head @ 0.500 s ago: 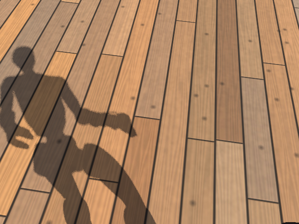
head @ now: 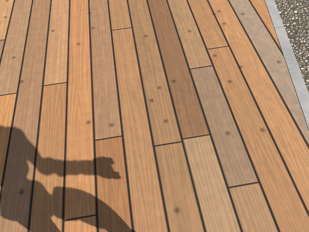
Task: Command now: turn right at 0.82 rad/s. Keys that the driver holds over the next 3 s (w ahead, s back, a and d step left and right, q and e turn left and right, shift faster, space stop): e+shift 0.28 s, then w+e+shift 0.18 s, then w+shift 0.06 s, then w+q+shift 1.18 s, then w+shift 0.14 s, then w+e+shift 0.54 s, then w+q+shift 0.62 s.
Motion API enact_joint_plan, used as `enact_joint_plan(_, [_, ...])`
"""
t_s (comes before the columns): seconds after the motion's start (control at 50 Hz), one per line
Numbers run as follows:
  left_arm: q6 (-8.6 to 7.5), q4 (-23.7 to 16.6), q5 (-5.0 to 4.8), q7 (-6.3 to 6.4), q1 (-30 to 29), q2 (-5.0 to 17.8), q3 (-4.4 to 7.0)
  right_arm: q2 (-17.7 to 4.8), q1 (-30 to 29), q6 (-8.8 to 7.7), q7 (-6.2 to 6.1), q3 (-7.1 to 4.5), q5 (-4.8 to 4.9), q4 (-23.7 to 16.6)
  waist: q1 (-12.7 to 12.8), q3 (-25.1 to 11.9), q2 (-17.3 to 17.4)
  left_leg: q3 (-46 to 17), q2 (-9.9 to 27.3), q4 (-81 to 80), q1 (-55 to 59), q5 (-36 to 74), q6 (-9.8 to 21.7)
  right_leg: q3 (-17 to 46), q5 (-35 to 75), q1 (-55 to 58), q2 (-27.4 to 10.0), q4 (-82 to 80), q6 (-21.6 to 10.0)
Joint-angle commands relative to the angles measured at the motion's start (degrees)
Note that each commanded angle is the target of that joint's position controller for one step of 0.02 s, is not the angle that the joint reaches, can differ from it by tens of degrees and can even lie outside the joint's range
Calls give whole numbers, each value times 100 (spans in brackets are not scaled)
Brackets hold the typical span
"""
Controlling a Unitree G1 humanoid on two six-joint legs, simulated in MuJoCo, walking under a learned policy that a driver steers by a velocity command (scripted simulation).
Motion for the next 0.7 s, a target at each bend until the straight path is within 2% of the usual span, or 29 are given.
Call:
enact_joint_plan(0.02, [-150, -338, 159, 169, 1045, 1950, 574, -230, -487, -148, 17, -57, -264, -783, 292, -1212, -2324, -698, -713, 3110, -2678, -1858, -448, 3617, 4807, 2677, -1680, -1255, -1832])
enact_joint_plan(0.04, [-350, -386, 270, 77, 1102, 1675, 483, -479, -789, -157, -10, -104, -231, -772, 576, -1827, -1331, -1990, -790, 3881, -2899, -2133, -433, 3891, 4052, 2611, -1990, -1545, -2286])
enact_joint_plan(0.06, [-474, -350, 214, 78, 871, 1511, 407, -561, -883, -173, -23, -121, -88, -804, 414, -1461, -970, -2205, -717, 3939, -3078, -1633, -300, 3383, 3384, 2395, -1739, -1643, -2038])
enact_joint_plan(0.08, [-511, -345, 75, 138, 556, 1357, 371, -562, -792, -199, -70, -135, -81, -726, 186, -1087, -639, -2296, -629, 3617, -3165, -1031, -206, 2974, 2836, 2141, -1370, -1654, -1672])
enact_joint_plan(0.1, [-477, -413, -30, 207, 200, 1163, 301, -686, -706, -205, -126, -174, -153, -677, 14, -881, -529, -2345, -573, 3288, -3161, -530, -188, 2751, 2702, 1887, -1172, -1638, -1422])
enact_joint_plan(0.12, [-433, -502, -37, 277, -45, 1070, 247, -729, -568, -203, -138, -203, -183, -624, -140, -884, -590, -2352, -620, 3141, -2822, -203, -206, 2548, 2844, 1572, -985, -1643, -1300])
enact_joint_plan(0.14, [-407, -563, 16, 319, -105, 1073, 236, -667, -447, -206, -119, -188, -195, -563, -190, -975, -629, -2317, -750, 3083, -2598, 44, -247, 2471, 3052, 1447, -878, -1616, -1264])
enact_joint_plan(0.16, [-395, -572, 42, 347, -70, 1094, 242, -568, -344, -210, -101, -158, -186, -509, -200, -1083, -583, -2319, -837, 2904, -2476, 192, -295, 2425, 3173, 1456, -799, -1569, -1253])
enact_joint_plan(0.2, [-380, -555, 25, 376, 50, 1172, 266, -440, -342, -214, -97, -100, -147, -474, -155, -1106, -562, -2358, -987, 2299, -2351, 352, -380, 2482, 3042, 1431, -666, -1507, -1202])
enact_joint_plan(0.28, [-311, -626, 5, 400, -21, 1251, 297, -411, -500, -227, -74, -61, -107, -482, -81, -989, -886, -2505, -1195, 1257, -2061, 521, -452, 2910, 2093, 1178, -457, -1400, -1064])
enact_joint_plan(0.3, [-306, -625, -23, 397, 44, 1217, 286, -439, -468, -257, -32, -58, -77, -465, -38, -1101, -895, -2516, -1207, 1013, -1911, 580, -424, 3078, 895, 1088, -402, -1542, -1063])
enact_joint_plan(0.32, [-327, -634, -43, 366, 117, 1194, 265, -476, -522, -309, 31, -62, -22, -478, 44, -1050, -980, -2538, -1198, 755, -1802, 579, -370, 3335, -542, 959, -388, -1744, -1085])
enact_joint_plan(0.34, [-359, -630, -50, 328, 157, 1230, 255, -526, -606, -375, 86, -77, 26, -519, 97, -907, -1149, -2543, -1216, 523, -1756, 463, -315, 3607, -1398, 841, -400, -1894, -1122])
enact_joint_plan(0.38, [-424, -617, -40, 273, 203, 1221, 219, -606, -662, -537, 158, -114, 96, -558, 126, -719, -1356, -2577, -1218, 107, -1520, 160, -203, 3943, -1883, 738, -410, -1922, -1166])
enact_joint_plan(0.42, [-464, -666, -31, 247, 109, 1107, 152, -669, -428, -697, 184, -173, 154, -485, -17, -646, -1383, -2519, -1207, -410, -720, 92, -134, 4077, -1930, 353, -290, -1799, -1107])
enact_joint_plan(0.46, [-475, -802, -19, 253, -208, 847, 31, -701, 345, -805, 175, -264, 219, -222, -503, -604, -1140, -2431, -1004, -1363, 863, 785, 16, 3837, -2110, -656, 34, -1179, -815])
enact_joint_plan(0.48, [-515, -804, 32, 253, -117, 452, -91, -924, 1091, -833, 148, -342, 139, -48, -726, -996, -601, -3074, -259, -1442, 2042, 413, 256, 3131, -2310, -1379, 423, 136, -486])
enact_joint_plan(0.5, [-579, -1025, 2, 261, -89, 69, -225, -1224, 1613, -847, 170, -334, -139, -34, -684, -1113, 655, -5331, 839, -2194, 2609, -1916, 869, 2143, -1942, -2524, 1067, 1866, -270])
enact_joint_plan(0.52, [-538, -1154, 491, 90, -487, 691, -64, -1404, 1223, -655, 179, -280, -638, -25, -611, -349, 1063, -6616, 1504, -2774, 1813, -3350, 1131, 1676, -1396, -3410, 906, 2595, -253])
enact_joint_plan(0.54, [-546, -1027, 519, 12, -653, 781, -34, -960, 1082, -558, 214, -177, -542, -33, -549, 154, 382, -6150, 1332, -2673, 1329, -3066, 1117, 1790, -778, -3457, 666, 2925, -250])
enact_joint_plan(0.56, [-601, -892, 512, -86, -513, 688, -68, -804, 1190, -538, 216, -95, -416, 42, -473, 191, 173, -5398, 947, -2542, 1079, -2461, 970, 1870, -373, -3221, 644, 2858, -199])
enact_joint_plan(0.58, [-644, -776, 522, -165, -294, 630, -80, -781, 1314, -555, 194, -52, -343, 127, -405, 59, 302, -4878, 618, -2542, 992, -1994, 865, 1866, -125, -2892, 645, 2734, -130])
enact_joint_plan(0.6, [-669, -722, 552, -231, -237, 587, -104, -798, 1473, -591, 169, -20, -289, 273, -402, 17, 528, -4565, 396, -2609, 916, -1656, 917, 1770, 43, -2725, 653, 2644, -58])
enact_joint_plan(0.64, [-685, -724, 592, -285, -355, 576, -173, -809, 1553, -622, 201, 6, -203, 404, -334, -3, 751, -4269, 151, -2758, 786, -1075, 1106, 1095, 339, -2496, 373, 2235, 99])
enact_joint_plan(0.68, [-732, -898, 515, -311, -949, 426, -302, -734, 1728, -600, 223, 20, -196, 475, -540, 128, 745, -4012, -7, -2863, 538, -385, 1184, 707, 379, -2101, 284, 1327, 256])
enact_joint_plan(0.7, [-762, -967, 457, -336, -1183, 310, -368, -787, 1822, -579, 216, -1, -219, 521, -626, 142, 794, -3898, -62, -2863, 403, -60, 1189, 594, 290, -1749, 352, 859, 294])
Next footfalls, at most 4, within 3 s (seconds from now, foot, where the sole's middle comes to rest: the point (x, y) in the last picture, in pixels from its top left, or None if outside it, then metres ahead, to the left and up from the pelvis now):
0.48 left None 0.18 0.08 -0.76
0.82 right None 0.26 -0.27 -0.76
1.28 left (218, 162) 0.73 -0.21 -0.76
1.68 right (230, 90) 1.17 -0.33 -0.76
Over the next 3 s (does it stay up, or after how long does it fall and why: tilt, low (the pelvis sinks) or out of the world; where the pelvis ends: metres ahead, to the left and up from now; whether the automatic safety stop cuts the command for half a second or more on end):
stays up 2.11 0.14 -0.03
